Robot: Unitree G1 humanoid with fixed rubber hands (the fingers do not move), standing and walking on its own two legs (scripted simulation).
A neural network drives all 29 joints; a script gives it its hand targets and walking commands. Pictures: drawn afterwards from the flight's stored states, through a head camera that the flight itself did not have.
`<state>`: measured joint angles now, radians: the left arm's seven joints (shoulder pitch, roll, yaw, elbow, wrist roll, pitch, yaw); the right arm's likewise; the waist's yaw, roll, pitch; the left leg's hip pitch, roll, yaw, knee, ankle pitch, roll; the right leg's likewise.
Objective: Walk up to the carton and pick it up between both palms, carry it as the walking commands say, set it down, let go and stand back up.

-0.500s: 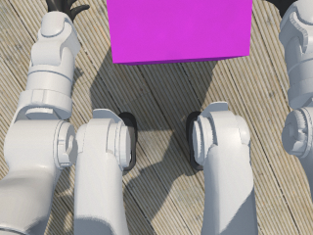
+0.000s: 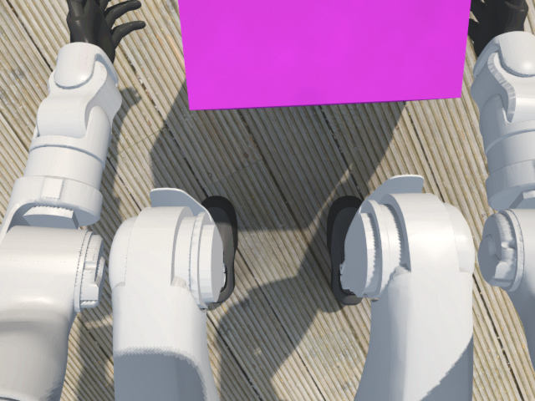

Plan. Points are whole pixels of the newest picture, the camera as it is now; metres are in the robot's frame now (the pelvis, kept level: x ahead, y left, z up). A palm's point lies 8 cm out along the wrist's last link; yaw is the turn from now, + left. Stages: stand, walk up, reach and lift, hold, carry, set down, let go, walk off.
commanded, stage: reach and lift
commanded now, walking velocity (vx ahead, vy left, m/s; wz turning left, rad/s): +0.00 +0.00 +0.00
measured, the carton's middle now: (312, 43) +0.49 -0.06 -0.23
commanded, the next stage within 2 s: none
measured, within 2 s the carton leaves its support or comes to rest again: leaves its support in 1.56 s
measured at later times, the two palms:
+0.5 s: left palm (115, 7) +0.53 +0.15 -0.16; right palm (479, 28) +0.48 -0.24 -0.18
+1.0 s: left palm out of the picture +0.54 +0.13 -0.15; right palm (476, 20) +0.49 -0.23 -0.17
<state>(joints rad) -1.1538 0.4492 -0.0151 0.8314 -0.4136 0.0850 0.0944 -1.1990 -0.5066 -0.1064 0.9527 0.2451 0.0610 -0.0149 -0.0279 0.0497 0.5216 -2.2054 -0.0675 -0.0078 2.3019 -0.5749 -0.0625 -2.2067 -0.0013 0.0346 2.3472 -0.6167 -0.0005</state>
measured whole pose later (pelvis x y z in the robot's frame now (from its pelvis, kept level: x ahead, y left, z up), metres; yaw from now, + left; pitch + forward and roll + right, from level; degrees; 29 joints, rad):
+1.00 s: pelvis +0.00 +0.00 +0.01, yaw -1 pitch +35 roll +2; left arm -1.39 0.29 0.08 1.21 -0.33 -0.04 0.16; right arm -1.33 -0.41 0.07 1.22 0.31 -0.01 -0.07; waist -0.03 0.05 0.34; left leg -2.29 -0.07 -0.03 2.24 -0.55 -0.07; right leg -2.29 0.00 0.02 2.27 -0.58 -0.01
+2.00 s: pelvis -0.02 +0.01 +0.04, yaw -3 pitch +24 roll +1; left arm -1.31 0.24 0.25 0.79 -0.18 0.22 0.21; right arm -1.34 -0.41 -0.10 0.91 0.18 0.23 -0.05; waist -0.04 0.06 0.52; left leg -2.06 -0.13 -0.05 2.18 -0.54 -0.09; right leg -2.07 0.04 0.03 2.19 -0.54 0.03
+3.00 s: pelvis -0.04 +0.01 +0.13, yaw -5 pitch +22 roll +1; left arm -1.11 0.08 0.41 0.34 0.01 0.41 0.20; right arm -1.19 -0.30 -0.23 0.55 0.05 0.44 -0.04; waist -0.03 0.03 0.53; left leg -1.79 -0.12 -0.06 1.89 -0.49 -0.08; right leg -1.81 0.09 0.07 1.89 -0.47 0.06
